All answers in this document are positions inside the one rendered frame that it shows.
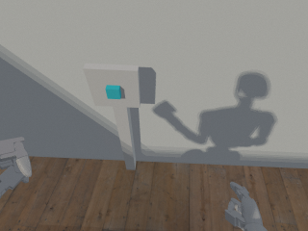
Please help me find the button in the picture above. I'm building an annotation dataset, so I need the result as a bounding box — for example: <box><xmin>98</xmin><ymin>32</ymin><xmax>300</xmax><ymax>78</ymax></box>
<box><xmin>105</xmin><ymin>85</ymin><xmax>121</xmax><ymax>99</ymax></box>

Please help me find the robot left hand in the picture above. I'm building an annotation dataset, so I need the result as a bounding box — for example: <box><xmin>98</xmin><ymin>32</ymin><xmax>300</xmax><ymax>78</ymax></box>
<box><xmin>0</xmin><ymin>137</ymin><xmax>32</xmax><ymax>198</ymax></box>

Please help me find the panel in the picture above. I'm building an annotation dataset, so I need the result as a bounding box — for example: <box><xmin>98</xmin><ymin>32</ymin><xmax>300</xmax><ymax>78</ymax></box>
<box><xmin>83</xmin><ymin>64</ymin><xmax>141</xmax><ymax>170</ymax></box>

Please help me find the robot right hand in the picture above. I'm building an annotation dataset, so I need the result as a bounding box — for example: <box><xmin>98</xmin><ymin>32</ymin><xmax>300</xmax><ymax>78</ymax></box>
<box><xmin>224</xmin><ymin>182</ymin><xmax>264</xmax><ymax>231</ymax></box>

